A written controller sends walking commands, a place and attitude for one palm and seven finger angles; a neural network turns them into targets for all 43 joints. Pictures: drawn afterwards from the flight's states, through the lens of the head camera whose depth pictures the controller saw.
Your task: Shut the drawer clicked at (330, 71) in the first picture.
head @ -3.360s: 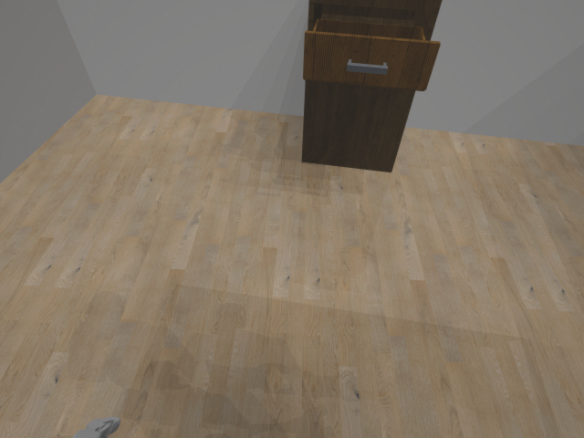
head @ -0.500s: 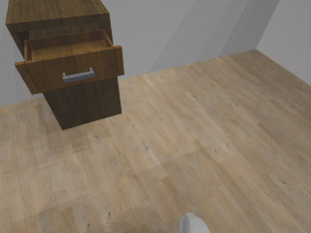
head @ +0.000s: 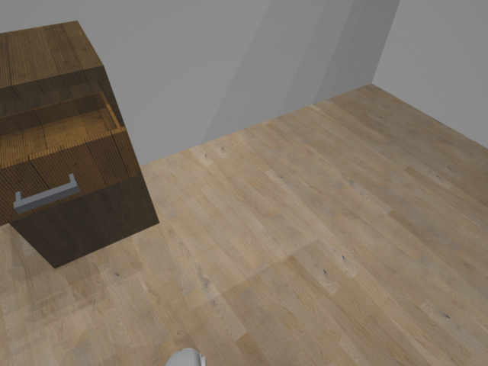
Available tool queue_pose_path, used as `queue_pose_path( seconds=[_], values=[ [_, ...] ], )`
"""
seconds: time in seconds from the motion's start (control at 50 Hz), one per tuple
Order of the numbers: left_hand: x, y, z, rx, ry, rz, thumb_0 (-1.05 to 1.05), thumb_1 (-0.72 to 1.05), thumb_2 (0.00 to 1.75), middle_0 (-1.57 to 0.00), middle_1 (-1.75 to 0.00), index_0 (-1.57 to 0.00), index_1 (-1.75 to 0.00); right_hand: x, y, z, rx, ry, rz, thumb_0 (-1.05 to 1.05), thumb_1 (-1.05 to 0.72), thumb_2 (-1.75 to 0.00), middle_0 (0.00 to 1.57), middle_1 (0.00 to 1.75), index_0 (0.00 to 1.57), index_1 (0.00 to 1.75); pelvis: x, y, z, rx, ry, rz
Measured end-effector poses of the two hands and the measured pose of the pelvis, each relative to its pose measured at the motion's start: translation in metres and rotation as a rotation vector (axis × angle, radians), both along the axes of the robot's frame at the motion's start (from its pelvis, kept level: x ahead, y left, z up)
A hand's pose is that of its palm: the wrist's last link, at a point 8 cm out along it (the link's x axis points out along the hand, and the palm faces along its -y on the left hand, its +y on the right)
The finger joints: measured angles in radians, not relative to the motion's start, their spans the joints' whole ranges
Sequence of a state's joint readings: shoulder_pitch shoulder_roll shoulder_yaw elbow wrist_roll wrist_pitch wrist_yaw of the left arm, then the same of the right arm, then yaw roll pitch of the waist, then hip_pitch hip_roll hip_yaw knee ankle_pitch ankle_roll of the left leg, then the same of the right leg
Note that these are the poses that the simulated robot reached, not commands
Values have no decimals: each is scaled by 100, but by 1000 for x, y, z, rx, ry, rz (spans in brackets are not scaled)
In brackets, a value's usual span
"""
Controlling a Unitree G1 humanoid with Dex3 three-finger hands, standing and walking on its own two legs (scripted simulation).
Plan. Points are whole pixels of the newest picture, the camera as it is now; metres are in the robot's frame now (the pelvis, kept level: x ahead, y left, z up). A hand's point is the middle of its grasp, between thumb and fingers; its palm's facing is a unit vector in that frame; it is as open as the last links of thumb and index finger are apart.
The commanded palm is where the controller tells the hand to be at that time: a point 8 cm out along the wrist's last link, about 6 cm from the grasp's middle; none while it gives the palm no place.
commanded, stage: turn to face it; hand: left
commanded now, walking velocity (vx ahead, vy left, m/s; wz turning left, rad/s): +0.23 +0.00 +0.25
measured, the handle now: (47, 191) +0.51 +0.50 -0.07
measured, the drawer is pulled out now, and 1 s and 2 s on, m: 0.30 0.30 0.30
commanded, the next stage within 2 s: take the last steps up to it in 0.96 s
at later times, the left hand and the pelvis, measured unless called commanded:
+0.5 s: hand out of the picture +0.13 +0.27 -0.18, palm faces +0.27 -0.94 -0.19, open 7.4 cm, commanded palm none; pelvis +0.12 +0.07 +0.00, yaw +12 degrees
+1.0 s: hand out of the picture +0.14 +0.21 -0.14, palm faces +0.44 -0.85 -0.28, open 7.4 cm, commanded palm none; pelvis +0.14 +0.00 +0.00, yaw +26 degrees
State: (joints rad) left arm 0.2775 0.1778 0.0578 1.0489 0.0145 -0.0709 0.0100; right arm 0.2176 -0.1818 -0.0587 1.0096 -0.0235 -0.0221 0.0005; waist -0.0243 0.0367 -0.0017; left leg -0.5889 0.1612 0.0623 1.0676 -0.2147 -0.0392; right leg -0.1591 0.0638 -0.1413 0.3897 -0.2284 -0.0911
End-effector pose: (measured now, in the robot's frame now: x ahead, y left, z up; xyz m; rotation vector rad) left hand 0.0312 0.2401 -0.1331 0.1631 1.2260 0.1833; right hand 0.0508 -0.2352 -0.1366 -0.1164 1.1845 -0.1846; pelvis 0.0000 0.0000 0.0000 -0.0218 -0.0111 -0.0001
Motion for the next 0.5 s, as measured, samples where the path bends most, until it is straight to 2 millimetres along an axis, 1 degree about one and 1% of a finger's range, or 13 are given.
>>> queue_pose_path(
  seconds=[0.06, 0.1, 0.18, 0.24, 0.28, 0.34, 0.42, 0.5],
  values=[
    [-8, 1, -4, -22, 51, 39, 0, 93, 90, -20, -30, -20, -30, 47, 4, 7, -11, -39, 46, 0, -93, -90, 19, 30, 19, 30, 22, 7, 1, -6, 0, 11],
    [-15, 0, -8, -41, 93, 66, 0, 92, 90, -20, -30, -20, -30, 75, 11, 9, -15, -52, 78, 0, -92, -90, 19, 30, 19, 30, 37, 13, 0, -9, -2, 21],
    [-25, 1, -19, -86, 185, 129, 0, 91, 90, -20, -30, -20, -30, 126, 37, 9, -21, -55, 152, 0, -92, -90, 19, 30, 19, 30, 67, 29, -5, -17, -7, 60],
    [-28, 8, -33, -116, 245, 182, 1, 91, 90, -20, -30, -20, -30, 156, 60, 1, -31, -57, 207, 0, -92, -90, 19, 30, 19, 30, 90, 46, -16, -19, -13, 94],
    [-23, 16, -38, -123, 267, 206, 1, 91, 90, -20, -30, -20, -30, 166, 73, -2, -32, -53, 228, 0, -92, -90, 19, 30, 20, 30, 97, 55, -19, -9, -15, 110],
    [-1, 32, -36, -107, 244, 219, 1, 91, 90, -21, -30, -20, -30, 167, 87, -2, -27, -18, 236, 0, -91, -90, 20, 30, 20, 30, 104, 64, -16, -5, -16, 125],
    [41, 56, -27, -76, 144, 226, 1, 91, 90, -20, -30, -20, -30, 168, 86, 4, -53, 18, 231, -1, -94, -89, 20, 30, 20, 30, 109, 71, -8, -4, -4, 162],
    [79, 75, -17, -36, 40, 236, 1, 91, 90, -20, -30, -20, -30, 168, 82, 8, -61, 53, 244, -1, -93, -90, 20, 30, 20, 30, 115, 72, -4, -5, 9, 205]
  ],
)
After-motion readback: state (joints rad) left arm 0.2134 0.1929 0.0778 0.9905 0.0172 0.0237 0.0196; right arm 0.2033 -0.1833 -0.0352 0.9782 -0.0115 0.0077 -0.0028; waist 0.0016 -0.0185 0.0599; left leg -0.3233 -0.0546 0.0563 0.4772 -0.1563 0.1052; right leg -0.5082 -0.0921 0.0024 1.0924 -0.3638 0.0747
